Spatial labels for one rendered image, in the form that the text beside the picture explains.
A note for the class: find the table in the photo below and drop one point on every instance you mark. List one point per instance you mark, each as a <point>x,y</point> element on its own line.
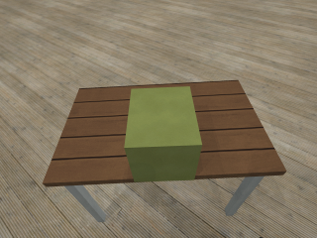
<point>91,147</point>

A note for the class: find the carton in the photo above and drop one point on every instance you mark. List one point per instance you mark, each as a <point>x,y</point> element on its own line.
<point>162,141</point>

